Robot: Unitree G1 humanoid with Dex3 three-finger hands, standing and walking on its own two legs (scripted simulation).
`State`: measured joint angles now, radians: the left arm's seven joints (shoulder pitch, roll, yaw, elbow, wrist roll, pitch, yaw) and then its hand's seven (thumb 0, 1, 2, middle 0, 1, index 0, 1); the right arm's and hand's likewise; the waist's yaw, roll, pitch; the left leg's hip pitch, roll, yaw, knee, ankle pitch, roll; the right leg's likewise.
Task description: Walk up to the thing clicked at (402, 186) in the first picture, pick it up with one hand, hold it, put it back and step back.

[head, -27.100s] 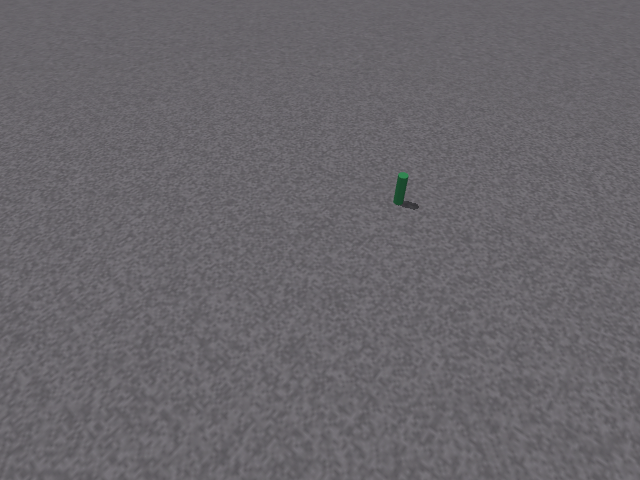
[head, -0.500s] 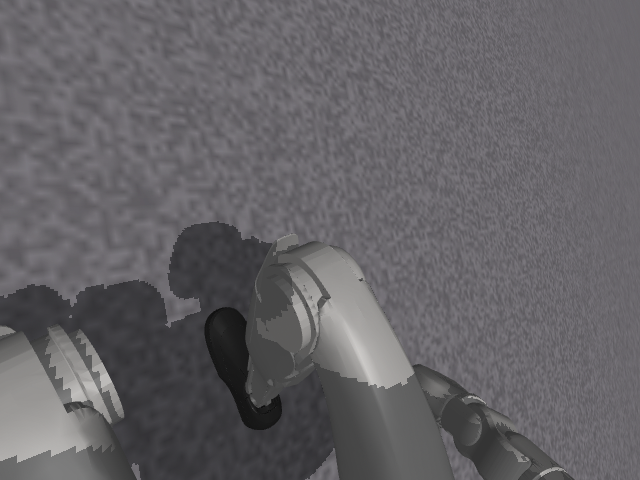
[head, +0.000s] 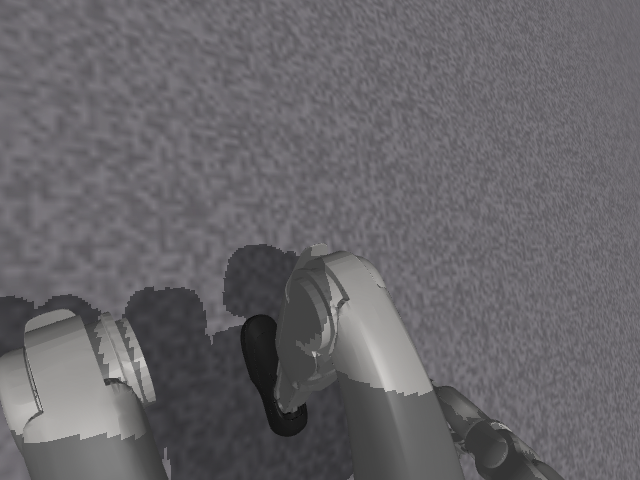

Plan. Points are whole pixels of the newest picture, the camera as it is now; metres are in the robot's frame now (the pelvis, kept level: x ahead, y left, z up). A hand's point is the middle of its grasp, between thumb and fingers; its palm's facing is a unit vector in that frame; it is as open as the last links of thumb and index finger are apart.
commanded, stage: home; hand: left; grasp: from the side
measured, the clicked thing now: out of the picture +0.48 +0.34 -0.23
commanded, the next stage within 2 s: none
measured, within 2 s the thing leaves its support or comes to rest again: neither
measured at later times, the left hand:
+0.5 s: hand out of the picture +0.34 +0.45 -0.01, palm faces +0.41 -0.75 -0.52, open 17.0 cm
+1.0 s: hand out of the picture +0.26 +0.30 +0.19, palm faces +0.39 -0.82 -0.42, open 17.6 cm
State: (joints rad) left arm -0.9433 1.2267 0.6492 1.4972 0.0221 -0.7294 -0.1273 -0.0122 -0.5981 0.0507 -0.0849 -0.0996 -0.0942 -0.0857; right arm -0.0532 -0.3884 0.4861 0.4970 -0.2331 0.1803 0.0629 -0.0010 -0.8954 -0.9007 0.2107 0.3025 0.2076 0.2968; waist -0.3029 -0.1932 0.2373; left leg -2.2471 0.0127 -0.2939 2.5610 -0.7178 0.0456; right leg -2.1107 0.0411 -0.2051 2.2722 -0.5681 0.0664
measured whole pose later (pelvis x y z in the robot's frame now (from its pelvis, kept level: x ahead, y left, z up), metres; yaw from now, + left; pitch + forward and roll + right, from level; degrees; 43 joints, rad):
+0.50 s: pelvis +0.01 +0.00 +0.07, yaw +8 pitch +33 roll -10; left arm -0.47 0.75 0.51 0.76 0.13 -0.14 -0.02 -0.01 -0.45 0.12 -0.07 -0.08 -0.07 -0.08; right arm 0.10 -0.30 0.08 0.57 0.00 0.23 0.09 0.00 -0.90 -0.90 0.21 0.30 0.21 0.30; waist -0.09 -0.01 -0.09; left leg -2.15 0.01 -0.10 2.26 -0.69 0.05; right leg -2.09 -0.01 -0.06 2.11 -0.61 0.04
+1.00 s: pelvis +0.07 -0.02 +0.29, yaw +14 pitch +25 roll -3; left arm 0.02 0.36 0.22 0.41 0.01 0.09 0.13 -0.01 -0.57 0.04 -0.06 -0.06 -0.06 -0.05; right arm 0.14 -0.25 0.02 0.51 0.05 0.05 -0.09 0.01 -0.90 -0.90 0.21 0.30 0.20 0.30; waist -0.05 0.01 -0.17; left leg -1.32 0.03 -0.07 1.50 -0.62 -0.02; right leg -1.31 -0.01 -0.06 1.44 -0.57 0.00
